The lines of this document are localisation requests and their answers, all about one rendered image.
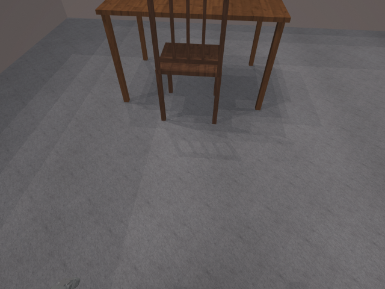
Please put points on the left robot hand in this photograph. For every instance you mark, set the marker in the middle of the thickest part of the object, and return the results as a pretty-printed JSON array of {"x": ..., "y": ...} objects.
[{"x": 65, "y": 283}]

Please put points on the table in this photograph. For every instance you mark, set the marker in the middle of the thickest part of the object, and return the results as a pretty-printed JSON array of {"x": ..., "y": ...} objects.
[{"x": 246, "y": 10}]

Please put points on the chair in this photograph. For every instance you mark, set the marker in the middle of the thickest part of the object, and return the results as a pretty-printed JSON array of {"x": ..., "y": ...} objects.
[{"x": 187, "y": 58}]

